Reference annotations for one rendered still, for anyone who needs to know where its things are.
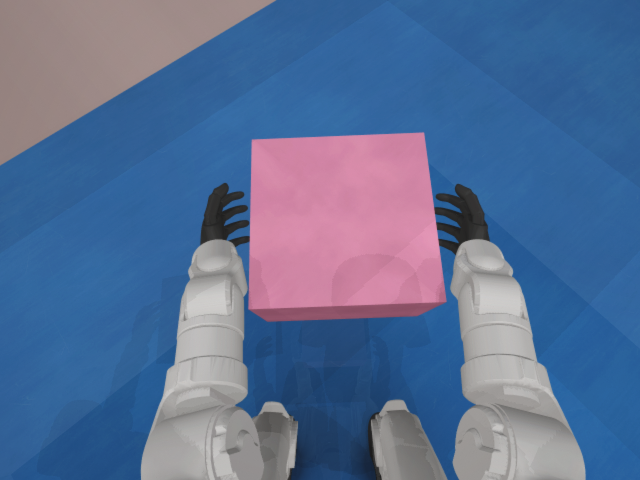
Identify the right robot thigh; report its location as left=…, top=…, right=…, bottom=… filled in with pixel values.
left=371, top=410, right=448, bottom=480

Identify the carton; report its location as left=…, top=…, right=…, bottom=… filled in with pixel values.
left=248, top=133, right=447, bottom=322

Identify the right robot upper arm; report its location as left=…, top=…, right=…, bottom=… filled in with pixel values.
left=453, top=402, right=585, bottom=480

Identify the right robot shin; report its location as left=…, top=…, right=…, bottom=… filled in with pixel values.
left=379, top=399, right=421, bottom=480

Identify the robot left hand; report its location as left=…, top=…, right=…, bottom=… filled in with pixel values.
left=200, top=183, right=250, bottom=247

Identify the robot right hand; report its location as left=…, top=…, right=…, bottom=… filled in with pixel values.
left=434, top=184, right=490, bottom=255

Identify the robot left forearm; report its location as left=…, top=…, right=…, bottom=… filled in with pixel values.
left=141, top=239, right=248, bottom=480

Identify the left robot upper arm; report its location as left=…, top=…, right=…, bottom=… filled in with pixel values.
left=142, top=404, right=264, bottom=480

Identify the robot right forearm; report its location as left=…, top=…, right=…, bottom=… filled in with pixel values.
left=450, top=239, right=586, bottom=479

